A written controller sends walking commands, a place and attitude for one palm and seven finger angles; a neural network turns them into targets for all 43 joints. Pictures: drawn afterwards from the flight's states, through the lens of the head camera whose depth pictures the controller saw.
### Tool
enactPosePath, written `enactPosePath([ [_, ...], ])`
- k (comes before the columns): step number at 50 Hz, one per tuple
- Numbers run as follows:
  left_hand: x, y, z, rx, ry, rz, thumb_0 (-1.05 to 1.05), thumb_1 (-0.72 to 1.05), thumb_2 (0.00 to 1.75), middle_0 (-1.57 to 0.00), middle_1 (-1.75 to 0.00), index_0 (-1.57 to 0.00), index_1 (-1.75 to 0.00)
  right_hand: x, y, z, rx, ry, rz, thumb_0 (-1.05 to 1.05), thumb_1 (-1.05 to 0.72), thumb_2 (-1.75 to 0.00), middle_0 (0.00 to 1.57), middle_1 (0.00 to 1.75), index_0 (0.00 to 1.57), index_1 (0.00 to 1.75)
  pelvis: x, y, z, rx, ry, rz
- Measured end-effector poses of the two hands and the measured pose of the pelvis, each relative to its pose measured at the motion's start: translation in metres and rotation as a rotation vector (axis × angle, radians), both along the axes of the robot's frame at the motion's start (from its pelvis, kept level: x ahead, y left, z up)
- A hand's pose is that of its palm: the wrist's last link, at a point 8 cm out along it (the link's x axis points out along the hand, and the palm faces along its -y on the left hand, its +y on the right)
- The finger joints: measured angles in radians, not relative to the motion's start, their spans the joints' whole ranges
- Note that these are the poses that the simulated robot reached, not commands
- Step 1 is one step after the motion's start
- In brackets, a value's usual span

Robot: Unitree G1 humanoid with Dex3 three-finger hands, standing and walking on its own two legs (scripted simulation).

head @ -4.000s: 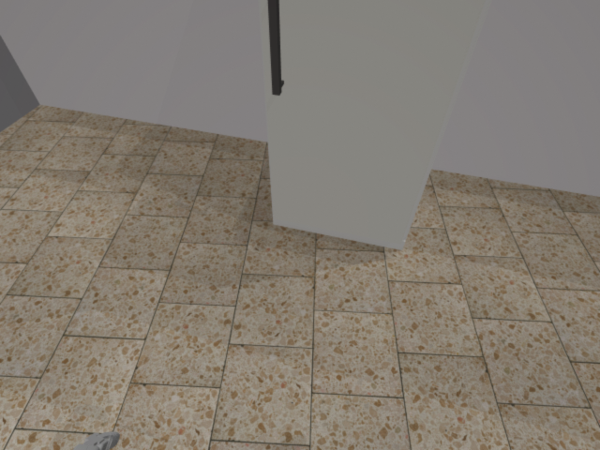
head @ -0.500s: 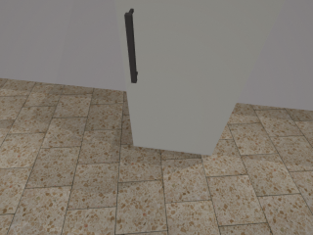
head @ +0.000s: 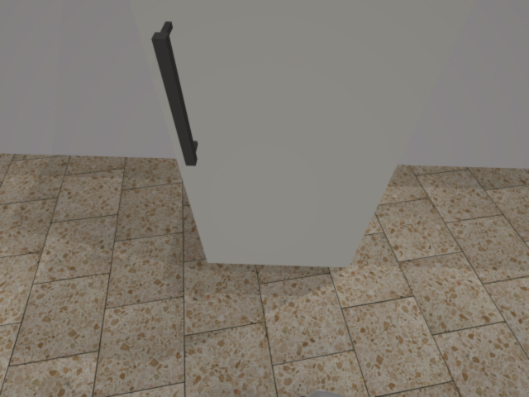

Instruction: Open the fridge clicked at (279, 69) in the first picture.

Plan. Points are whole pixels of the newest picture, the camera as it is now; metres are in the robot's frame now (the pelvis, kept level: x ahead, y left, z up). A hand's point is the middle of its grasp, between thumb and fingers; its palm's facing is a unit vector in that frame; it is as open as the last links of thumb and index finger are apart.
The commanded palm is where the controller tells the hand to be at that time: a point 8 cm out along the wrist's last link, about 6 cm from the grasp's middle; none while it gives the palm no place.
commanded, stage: take the last steps up to it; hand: left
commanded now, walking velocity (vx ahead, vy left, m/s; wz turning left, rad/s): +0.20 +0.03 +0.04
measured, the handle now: (181, 103) +0.62 +0.17 +0.09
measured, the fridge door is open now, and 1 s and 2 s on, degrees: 0 0 0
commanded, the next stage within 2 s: come to a stop and stand still in 0.14 s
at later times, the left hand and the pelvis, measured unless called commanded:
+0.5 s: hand out of the picture +0.11 +0.20 -0.18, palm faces +0.10 -0.98 -0.16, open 7.3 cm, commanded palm none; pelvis +0.12 +0.02 +0.01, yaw +1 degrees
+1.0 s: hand out of the picture +0.09 +0.16 -0.15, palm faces +0.09 -0.97 -0.21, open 7.3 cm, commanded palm none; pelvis +0.08 -0.02 +0.01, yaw +2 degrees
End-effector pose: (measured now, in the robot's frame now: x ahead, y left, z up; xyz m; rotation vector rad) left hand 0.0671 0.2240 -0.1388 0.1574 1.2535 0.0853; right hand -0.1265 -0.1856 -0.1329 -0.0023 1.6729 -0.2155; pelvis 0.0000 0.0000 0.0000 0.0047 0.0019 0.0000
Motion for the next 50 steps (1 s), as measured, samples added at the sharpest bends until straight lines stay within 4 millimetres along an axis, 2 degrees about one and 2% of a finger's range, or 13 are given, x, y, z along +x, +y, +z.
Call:
enactPosePath([
  [2, 0.022, -0.008, -0.003, 0.008, -0.058, 0.013, 0.01, 0.92, 0.90, -0.20, -0.30, -0.19, -0.30, 0.016, -0.008, -0.009, 0.015, 0.017, 0.011, 0.00, -0.91, -0.90, 0.20, 0.30, 0.20, 0.30, 0.013, -0.007, -0.007, -0.005, -0.006, 0.012],
  [4, 0.032, -0.014, 0.000, 0.004, -0.084, 0.037, 0.00, 0.92, 0.90, -0.20, -0.30, -0.19, -0.30, 0.044, -0.019, -0.012, 0.011, -0.004, 0.035, 0.01, -0.91, -0.90, 0.20, 0.30, 0.20, 0.30, 0.025, -0.010, -0.005, -0.012, -0.013, 0.024],
  [9, 0.041, -0.004, 0.013, 0.044, -0.072, 0.098, -0.02, 0.95, 0.90, -0.20, -0.30, -0.20, -0.30, 0.149, -0.042, -0.009, -0.037, -0.186, 0.108, 0.01, -0.91, -0.90, 0.20, 0.30, 0.20, 0.30, 0.054, -0.011, 0.007, -0.027, -0.006, 0.045],
  [14, 0.036, 0.002, 0.009, 0.024, 0.010, 0.113, -0.01, 0.94, 0.90, -0.20, -0.30, -0.20, -0.30, 0.248, -0.049, 0.003, -0.092, -0.364, 0.173, 0.01, -0.93, -0.90, 0.20, 0.30, 0.20, 0.30, 0.084, -0.002, 0.011, -0.033, -0.001, 0.051],
  [19, 0.032, 0.011, -0.011, -0.018, 0.108, 0.151, 0.00, 0.93, 0.90, -0.20, -0.30, -0.20, -0.30, 0.319, -0.036, 0.009, -0.135, -0.465, 0.241, 0.01, -0.93, -0.90, 0.19, 0.30, 0.19, 0.30, 0.114, 0.018, 0.002, -0.050, -0.022, 0.044],
  [23, 0.033, 0.018, -0.016, -0.023, 0.168, 0.160, 0.00, 0.92, 0.90, -0.20, -0.30, -0.20, -0.30, 0.349, -0.015, 0.015, -0.132, -0.494, 0.259, 0.01, -0.92, -0.90, 0.19, 0.30, 0.19, 0.30, 0.123, 0.024, 0.004, -0.024, -0.020, 0.028],
  [26, 0.037, 0.025, -0.010, -0.004, 0.182, 0.146, 0.00, 0.92, 0.90, -0.20, -0.30, -0.20, -0.30, 0.356, -0.006, 0.016, -0.119, -0.505, 0.247, 0.00, -0.92, -0.90, 0.20, 0.30, 0.20, 0.30, 0.119, 0.024, 0.007, -0.031, -0.014, 0.019],
  [29, 0.044, 0.032, -0.005, 0.026, 0.163, 0.133, 0.00, 0.91, 0.90, -0.20, -0.30, -0.20, -0.30, 0.349, -0.007, 0.014, -0.105, -0.500, 0.226, 0.00, -0.91, -0.90, 0.20, 0.30, 0.20, 0.30, 0.110, 0.020, 0.008, -0.033, -0.010, 0.010],
  [33, 0.054, 0.035, 0.002, 0.070, 0.102, 0.124, 0.00, 0.91, 0.90, -0.20, -0.30, -0.19, -0.30, 0.331, -0.023, 0.007, -0.099, -0.486, 0.198, 0.00, -0.91, -0.90, 0.20, 0.30, 0.20, 0.30, 0.097, 0.009, 0.006, -0.029, -0.012, 0.010],
  [36, 0.056, 0.028, 0.008, 0.101, 0.042, 0.117, 0.00, 0.91, 0.90, -0.20, -0.30, -0.19, -0.30, 0.313, -0.041, -0.003, -0.085, -0.467, 0.187, 0.00, -0.91, -0.90, 0.20, 0.30, 0.20, 0.30, 0.089, -0.002, 0.001, -0.019, -0.017, 0.019],
  [40, 0.043, 0.008, 0.013, 0.118, 0.010, 0.113, 0.00, 0.91, 0.90, -0.20, -0.30, -0.19, -0.30, 0.287, -0.063, -0.016, -0.056, -0.421, 0.164, 0.00, -0.91, -0.90, 0.20, 0.30, 0.20, 0.30, 0.084, -0.018, -0.003, 0.006, -0.026, 0.029],
  [45, 0.025, -0.016, 0.022, 0.075, 0.054, 0.111, 0.00, 0.91, 0.90, -0.20, -0.30, -0.19, -0.30, 0.254, -0.076, -0.007, -0.050, -0.360, 0.149, 0.00, -0.91, -0.90, 0.20, 0.30, 0.20, 0.30, 0.085, -0.023, 0.011, 0.021, -0.015, 0.019],
  [50, 0.017, -0.019, 0.016, 0.047, 0.077, 0.131, 0.01, 0.92, 0.90, -0.20, -0.30, -0.20, -0.30, 0.224, -0.076, -0.002, -0.072, -0.277, 0.165, 0.00, -0.91, -0.90, 0.20, 0.30, 0.20, 0.30, 0.084, -0.019, 0.013, 0.011, -0.001, 0.036],
])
